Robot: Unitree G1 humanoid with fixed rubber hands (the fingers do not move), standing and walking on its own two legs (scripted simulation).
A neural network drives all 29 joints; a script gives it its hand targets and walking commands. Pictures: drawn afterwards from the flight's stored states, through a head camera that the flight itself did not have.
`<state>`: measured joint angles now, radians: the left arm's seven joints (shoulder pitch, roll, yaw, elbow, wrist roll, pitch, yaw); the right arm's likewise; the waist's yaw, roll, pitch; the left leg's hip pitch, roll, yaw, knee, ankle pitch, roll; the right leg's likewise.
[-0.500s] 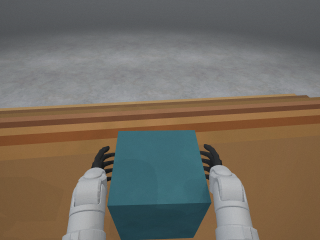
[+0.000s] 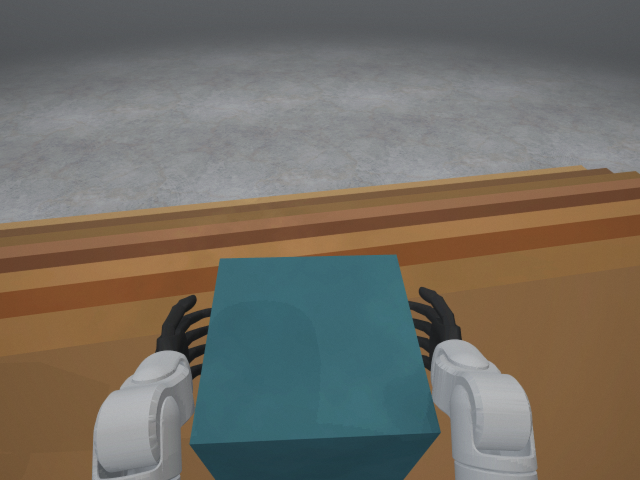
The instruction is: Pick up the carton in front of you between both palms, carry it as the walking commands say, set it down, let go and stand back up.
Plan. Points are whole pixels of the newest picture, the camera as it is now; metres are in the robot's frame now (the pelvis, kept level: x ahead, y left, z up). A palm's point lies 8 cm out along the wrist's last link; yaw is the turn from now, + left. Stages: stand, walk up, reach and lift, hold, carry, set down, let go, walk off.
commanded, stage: carry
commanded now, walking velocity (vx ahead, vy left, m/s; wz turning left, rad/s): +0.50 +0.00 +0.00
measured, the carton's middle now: (311, 382) +0.26 +0.01 +0.02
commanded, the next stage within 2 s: none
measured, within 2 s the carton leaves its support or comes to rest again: neither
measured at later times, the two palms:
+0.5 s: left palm (210, 206) +0.55 +0.17 +0.08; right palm (384, 196) +0.57 -0.13 +0.08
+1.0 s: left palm (236, 94) +0.96 +0.17 +0.10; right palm (359, 91) +0.97 -0.13 +0.10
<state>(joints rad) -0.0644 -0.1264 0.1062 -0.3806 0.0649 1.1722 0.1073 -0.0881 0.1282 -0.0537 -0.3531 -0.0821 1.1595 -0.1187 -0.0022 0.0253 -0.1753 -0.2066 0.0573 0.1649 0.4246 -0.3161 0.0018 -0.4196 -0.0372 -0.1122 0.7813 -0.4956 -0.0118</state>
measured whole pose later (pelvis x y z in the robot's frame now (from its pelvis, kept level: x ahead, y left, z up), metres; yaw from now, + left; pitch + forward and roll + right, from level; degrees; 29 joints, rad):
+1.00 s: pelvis +0.64 +0.01 -0.03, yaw +3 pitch +3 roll +0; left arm -0.47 -0.07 0.21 -0.13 0.05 1.16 0.14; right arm -0.50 0.06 -0.18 -0.07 -0.02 1.14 -0.15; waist -0.04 0.01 -0.07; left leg -0.02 0.03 0.19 0.53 -0.53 0.01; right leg -0.58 -0.02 -0.16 0.57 -0.07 -0.09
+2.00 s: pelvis +1.28 +0.06 -0.25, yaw +2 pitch +3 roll -1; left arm -0.40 -0.11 0.28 -0.09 0.05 1.01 0.14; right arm -0.48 0.11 -0.20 0.04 0.02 0.97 -0.18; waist -0.10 -0.01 0.07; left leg -0.22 -0.17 0.07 1.02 -0.78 0.18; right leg -0.67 0.00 -0.05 0.65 0.28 -0.03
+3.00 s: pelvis +2.00 +0.09 -0.64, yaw +1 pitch +0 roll +2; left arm -0.39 -0.09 0.19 0.05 0.02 0.93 0.16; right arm -0.42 0.04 -0.16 0.07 0.03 0.94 -0.18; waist 0.03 -0.01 -0.11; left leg -0.29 -0.04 0.03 1.65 -0.76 0.04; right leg -0.46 0.01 -0.07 0.58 -0.10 -0.09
